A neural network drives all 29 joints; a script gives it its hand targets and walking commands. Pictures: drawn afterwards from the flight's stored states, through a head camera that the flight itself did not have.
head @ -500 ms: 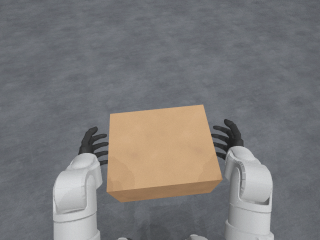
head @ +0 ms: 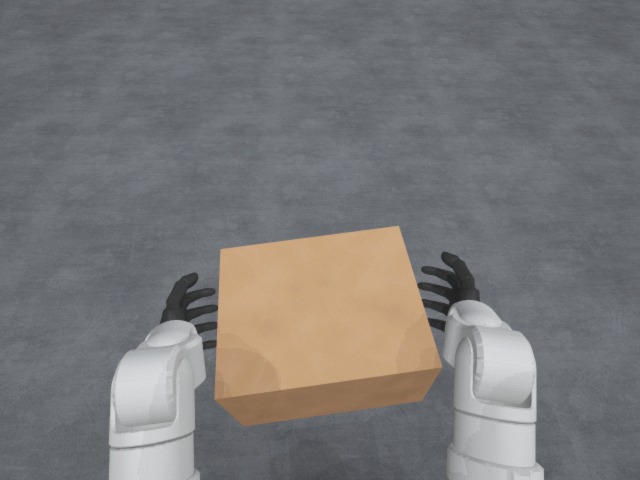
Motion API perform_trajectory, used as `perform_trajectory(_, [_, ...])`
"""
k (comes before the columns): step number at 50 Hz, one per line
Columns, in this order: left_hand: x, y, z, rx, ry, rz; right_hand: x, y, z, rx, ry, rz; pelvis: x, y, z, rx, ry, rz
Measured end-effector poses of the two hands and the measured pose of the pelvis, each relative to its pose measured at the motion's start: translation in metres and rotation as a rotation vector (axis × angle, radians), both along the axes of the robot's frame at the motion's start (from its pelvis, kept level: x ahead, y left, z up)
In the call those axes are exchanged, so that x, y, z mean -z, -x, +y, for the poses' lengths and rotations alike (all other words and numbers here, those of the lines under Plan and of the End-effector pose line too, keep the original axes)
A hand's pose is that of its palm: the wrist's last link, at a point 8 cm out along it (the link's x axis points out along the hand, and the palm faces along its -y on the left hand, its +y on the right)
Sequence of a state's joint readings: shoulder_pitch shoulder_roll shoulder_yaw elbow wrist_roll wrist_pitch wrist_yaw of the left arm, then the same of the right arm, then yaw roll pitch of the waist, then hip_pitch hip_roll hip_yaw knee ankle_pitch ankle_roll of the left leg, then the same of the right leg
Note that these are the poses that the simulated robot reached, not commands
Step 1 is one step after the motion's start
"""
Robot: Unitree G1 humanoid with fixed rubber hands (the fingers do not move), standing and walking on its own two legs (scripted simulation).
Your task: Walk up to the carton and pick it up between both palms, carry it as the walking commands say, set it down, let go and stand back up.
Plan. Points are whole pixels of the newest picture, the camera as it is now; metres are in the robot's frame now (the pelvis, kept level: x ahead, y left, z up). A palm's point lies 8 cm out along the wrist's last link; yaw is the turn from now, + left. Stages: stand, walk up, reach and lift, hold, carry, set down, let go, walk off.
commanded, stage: carry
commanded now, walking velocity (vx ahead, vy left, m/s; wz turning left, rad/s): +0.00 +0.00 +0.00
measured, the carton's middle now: (321, 325) +0.32 +0.00 -0.03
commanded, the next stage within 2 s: none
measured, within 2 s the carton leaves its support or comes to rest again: neither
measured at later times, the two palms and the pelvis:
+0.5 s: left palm (197, 368) +0.22 +0.12 +0.08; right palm (517, 339) +0.25 -0.19 +0.10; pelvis -0.03 -0.04 +0.00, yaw +3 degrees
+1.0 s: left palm (145, 296) +0.30 +0.20 +0.08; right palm (427, 269) +0.34 -0.12 +0.09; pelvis +0.04 +0.02 +0.01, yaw +5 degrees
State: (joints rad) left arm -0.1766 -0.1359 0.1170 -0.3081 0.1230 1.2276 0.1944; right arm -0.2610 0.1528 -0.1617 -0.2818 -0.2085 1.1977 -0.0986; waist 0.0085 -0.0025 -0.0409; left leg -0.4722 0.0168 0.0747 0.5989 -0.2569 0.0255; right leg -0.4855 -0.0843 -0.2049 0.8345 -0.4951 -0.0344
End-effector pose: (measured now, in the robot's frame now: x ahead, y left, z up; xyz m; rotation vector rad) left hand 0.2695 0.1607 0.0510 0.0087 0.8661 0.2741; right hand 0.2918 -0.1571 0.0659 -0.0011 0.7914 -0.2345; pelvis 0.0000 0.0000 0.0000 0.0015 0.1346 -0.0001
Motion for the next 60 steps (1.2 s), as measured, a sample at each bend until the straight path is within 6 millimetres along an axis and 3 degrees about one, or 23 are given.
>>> perform_trajectory(7, [-0.017, 0.008, -0.025, -0.007, -0.012, -0.073, -0.010, 0.009, -0.025, -0.005, -0.016, -0.073, 0.001, 0.014, -0.024, -0.003, -0.017, -0.016])
perform_trajectory(15, [-0.043, 0.015, -0.045, 0.006, -0.024, -0.131, -0.031, 0.021, -0.046, 0.002, -0.031, -0.133, -0.002, 0.013, -0.041, -0.035, -0.014, -0.025])
perform_trajectory(29, [-0.035, 0.052, -0.031, -0.018, 0.001, -0.101, -0.037, 0.047, -0.030, -0.028, -0.002, -0.104, -0.003, 0.034, -0.036, -0.047, -0.005, -0.063])
perform_trajectory(37, [-0.034, 0.041, 0.010, -0.050, 0.031, -0.099, -0.045, 0.027, 0.011, -0.059, 0.034, -0.103, -0.006, 0.019, -0.005, -0.072, 0.017, -0.039])
perform_trajectory(42, [-0.029, 0.024, 0.030, -0.060, 0.007, -0.036, -0.034, 0.007, 0.033, -0.071, 0.027, -0.041, -0.012, 0.002, 0.014, -0.074, 0.015, -0.004])
perform_trajectory(49, [-0.030, -0.026, 0.035, -0.062, -0.012, -0.045, -0.027, -0.037, 0.037, -0.060, 0.013, -0.051, -0.011, -0.030, 0.022, -0.075, -0.003, 0.044])
perform_trajectory(55, [-0.037, -0.065, 0.049, -0.074, -0.010, -0.066, -0.035, -0.082, 0.052, -0.071, 0.006, -0.072, -0.013, -0.077, 0.032, -0.075, -0.002, -0.023])
perform_trajectory(60, [-0.046, -0.117, 0.069, -0.059, -0.011, -0.111, -0.044, -0.130, 0.071, -0.056, 0.004, -0.117, -0.009, -0.128, 0.056, -0.063, -0.002, -0.019])
